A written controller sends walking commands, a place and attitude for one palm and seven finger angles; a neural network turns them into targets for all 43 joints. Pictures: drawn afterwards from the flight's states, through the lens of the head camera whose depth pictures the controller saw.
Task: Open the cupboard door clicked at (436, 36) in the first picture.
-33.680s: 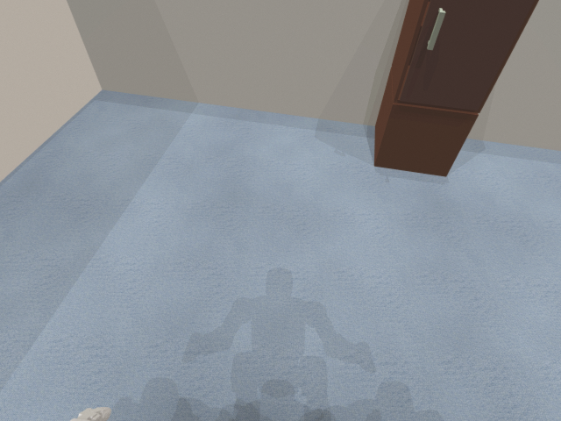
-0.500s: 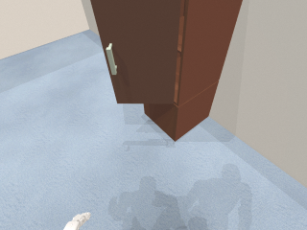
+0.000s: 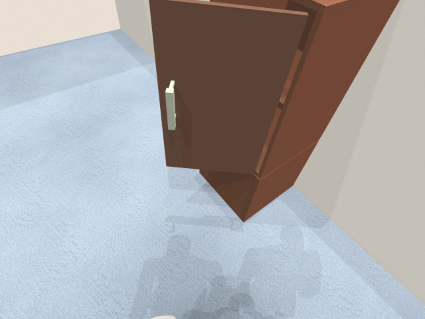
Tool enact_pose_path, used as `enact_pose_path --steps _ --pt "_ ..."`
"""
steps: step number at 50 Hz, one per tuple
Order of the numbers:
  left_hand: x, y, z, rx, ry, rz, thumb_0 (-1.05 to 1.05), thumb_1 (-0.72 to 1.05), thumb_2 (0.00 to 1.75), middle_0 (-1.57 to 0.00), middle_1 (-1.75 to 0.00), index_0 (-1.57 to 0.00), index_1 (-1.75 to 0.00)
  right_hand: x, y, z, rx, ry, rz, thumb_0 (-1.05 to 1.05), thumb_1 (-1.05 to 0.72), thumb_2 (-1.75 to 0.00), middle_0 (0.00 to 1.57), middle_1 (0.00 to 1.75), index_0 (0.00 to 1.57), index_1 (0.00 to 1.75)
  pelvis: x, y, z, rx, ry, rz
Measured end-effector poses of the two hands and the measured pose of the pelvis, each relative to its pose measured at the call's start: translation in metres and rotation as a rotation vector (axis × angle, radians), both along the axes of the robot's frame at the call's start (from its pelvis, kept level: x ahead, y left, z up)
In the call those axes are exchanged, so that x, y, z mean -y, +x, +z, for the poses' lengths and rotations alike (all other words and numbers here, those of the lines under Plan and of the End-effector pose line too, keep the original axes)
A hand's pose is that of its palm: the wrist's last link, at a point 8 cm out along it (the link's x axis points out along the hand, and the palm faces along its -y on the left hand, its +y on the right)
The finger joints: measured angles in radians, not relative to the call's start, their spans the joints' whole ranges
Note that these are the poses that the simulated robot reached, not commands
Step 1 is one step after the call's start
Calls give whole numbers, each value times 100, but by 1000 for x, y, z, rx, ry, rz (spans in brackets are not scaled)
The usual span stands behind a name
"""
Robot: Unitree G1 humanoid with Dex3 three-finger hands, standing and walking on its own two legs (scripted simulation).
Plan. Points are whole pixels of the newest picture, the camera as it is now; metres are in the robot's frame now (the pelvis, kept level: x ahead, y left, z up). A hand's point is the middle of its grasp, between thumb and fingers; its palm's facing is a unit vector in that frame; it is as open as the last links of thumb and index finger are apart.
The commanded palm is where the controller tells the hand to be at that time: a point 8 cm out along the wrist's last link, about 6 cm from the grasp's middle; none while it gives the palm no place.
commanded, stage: take the last steps up to it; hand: left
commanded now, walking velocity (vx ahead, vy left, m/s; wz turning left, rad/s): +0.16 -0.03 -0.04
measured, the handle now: (172, 105) +0.65 +0.18 -0.01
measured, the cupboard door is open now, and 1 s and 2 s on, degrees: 49 49 49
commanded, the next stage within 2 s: come to a stop and stand still in 0.02 s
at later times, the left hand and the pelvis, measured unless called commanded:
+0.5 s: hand (143, 298) +0.18 +0.16 -0.16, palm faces -0.01 -0.98 -0.20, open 7.3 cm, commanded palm none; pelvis +0.08 -0.01 +0.00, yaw +0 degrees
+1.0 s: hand out of the picture +0.10 +0.17 -0.15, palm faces +0.01 -0.96 -0.28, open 7.4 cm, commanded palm none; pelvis +0.09 -0.02 +0.01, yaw -1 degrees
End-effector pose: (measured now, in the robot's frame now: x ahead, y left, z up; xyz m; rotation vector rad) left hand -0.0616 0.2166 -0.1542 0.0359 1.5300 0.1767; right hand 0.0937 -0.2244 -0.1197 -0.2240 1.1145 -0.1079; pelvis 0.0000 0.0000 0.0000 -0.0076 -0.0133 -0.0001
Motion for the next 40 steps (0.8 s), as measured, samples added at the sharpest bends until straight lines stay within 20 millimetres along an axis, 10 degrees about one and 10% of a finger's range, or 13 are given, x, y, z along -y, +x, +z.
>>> enact_pose_path --steps 10,17,27,40 --pt "-23 161 23 266 61 -103 1 93 90 -19 -29 -20 -30 -2 -36 -1 -183 5 -109 -1 -93 -90 20 30 20 30 -8 48 14 -12 11 -7" --pt "-11 223 24 320 97 -165 0 92 90 -19 -29 -20 -30 -2 -52 -21 -320 63 -185 0 -92 -90 20 30 20 30 8 76 5 -10 26 -17" --pt "7 229 19 306 72 -136 0 91 90 -20 -29 -20 -30 9 -32 -20 -322 47 -178 0 -91 -90 20 30 20 30 12 83 4 -14 18 7" --pt "-10 164 25 187 140 -123 0 92 90 -20 -30 -20 -30 20 34 -22 -88 56 -88 0 -91 -90 20 30 20 30 11 79 1 -10 17 -8"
